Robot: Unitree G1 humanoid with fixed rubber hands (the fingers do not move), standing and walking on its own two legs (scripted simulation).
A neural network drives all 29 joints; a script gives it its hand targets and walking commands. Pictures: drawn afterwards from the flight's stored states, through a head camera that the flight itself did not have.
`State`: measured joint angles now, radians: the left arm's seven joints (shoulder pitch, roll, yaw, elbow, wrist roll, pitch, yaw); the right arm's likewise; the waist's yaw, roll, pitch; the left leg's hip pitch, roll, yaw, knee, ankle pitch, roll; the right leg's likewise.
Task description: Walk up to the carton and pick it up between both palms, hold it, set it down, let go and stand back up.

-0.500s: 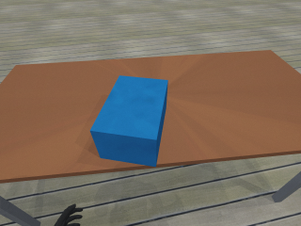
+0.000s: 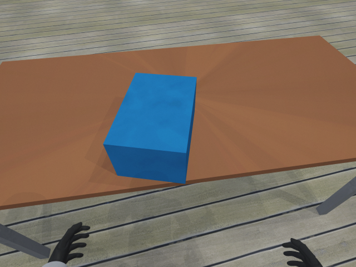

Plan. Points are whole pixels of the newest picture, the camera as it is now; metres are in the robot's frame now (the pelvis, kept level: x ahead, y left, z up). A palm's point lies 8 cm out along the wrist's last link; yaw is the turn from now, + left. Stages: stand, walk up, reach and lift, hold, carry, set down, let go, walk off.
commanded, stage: walk up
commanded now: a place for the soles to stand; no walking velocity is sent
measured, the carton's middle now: (158, 124) +0.50 +0.06 +0.00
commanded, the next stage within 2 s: reach and lift in 1.20 s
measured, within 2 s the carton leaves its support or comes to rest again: neither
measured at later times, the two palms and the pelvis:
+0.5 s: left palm out of the picture +0.12 +0.27 -0.07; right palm out of the picture +0.07 -0.28 -0.09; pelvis -0.02 +0.01 +0.00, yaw -1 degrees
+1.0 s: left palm out of the picture +0.16 +0.27 -0.07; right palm out of the picture +0.10 -0.28 -0.08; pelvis -0.01 +0.01 +0.00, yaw -2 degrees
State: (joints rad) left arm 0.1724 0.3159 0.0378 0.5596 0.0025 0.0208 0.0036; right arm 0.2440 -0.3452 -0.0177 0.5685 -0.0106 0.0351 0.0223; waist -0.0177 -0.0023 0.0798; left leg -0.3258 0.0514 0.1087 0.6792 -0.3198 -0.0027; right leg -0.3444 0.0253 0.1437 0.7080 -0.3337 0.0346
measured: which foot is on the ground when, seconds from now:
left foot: down 0.00-1.00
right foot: down 0.00-1.00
